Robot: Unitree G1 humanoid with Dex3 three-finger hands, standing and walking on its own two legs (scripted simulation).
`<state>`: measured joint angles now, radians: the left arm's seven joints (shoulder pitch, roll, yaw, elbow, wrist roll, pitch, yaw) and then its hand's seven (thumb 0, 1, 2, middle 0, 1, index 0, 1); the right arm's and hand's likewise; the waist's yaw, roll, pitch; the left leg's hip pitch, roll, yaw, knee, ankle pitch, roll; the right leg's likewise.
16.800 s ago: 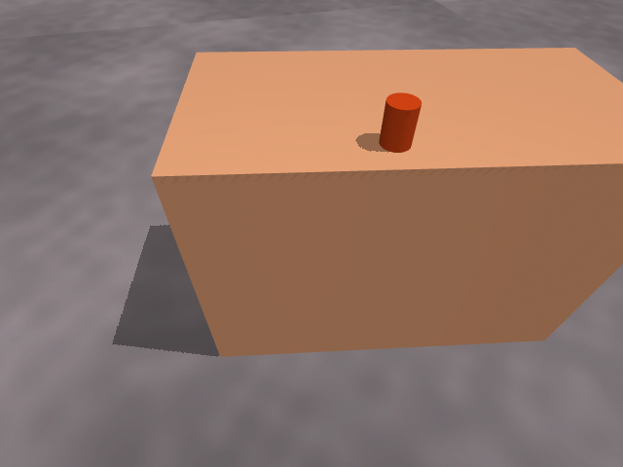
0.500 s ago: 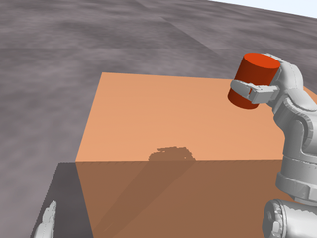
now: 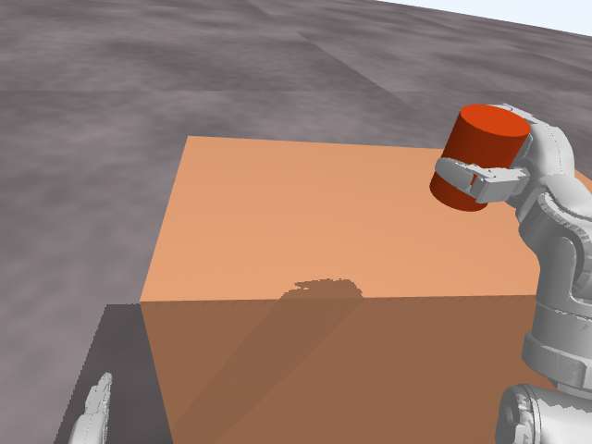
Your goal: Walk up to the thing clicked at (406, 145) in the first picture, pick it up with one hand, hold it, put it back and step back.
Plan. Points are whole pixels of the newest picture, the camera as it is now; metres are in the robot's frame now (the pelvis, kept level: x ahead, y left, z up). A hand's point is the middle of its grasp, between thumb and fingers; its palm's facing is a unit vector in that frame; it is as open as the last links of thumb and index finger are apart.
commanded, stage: hold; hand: right
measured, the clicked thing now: (474, 159) +0.33 -0.18 +0.31
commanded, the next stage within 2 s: crouch in 1.52 s
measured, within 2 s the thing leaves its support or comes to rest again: neither
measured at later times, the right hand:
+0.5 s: hand (474, 157) +0.33 -0.18 +0.31, palm faces +0.21 +0.98 -0.03, open 9.8 cm
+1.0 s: hand (474, 168) +0.33 -0.19 +0.30, palm faces +0.20 +0.98 -0.03, open 9.8 cm
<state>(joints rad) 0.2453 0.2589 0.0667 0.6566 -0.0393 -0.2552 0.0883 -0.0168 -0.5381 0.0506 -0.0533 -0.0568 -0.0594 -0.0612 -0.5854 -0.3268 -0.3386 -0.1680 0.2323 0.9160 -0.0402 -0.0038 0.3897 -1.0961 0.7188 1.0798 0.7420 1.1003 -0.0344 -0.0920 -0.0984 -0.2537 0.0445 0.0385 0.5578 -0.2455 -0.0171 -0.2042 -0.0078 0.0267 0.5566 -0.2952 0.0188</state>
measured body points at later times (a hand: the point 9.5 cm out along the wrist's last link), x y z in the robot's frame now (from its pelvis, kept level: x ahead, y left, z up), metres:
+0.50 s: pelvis +0.00 +0.00 +0.00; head -0.06 +0.04 +0.44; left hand +0.18 +0.26 -0.07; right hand +0.31 -0.23 +0.32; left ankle +0.04 +0.13 -0.73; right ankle +0.01 -0.13 -0.73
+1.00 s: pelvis +0.00 +0.00 +0.00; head -0.05 +0.03 +0.44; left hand +0.18 +0.25 -0.07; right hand +0.32 -0.24 +0.30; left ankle +0.04 +0.13 -0.73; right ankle +0.01 -0.13 -0.73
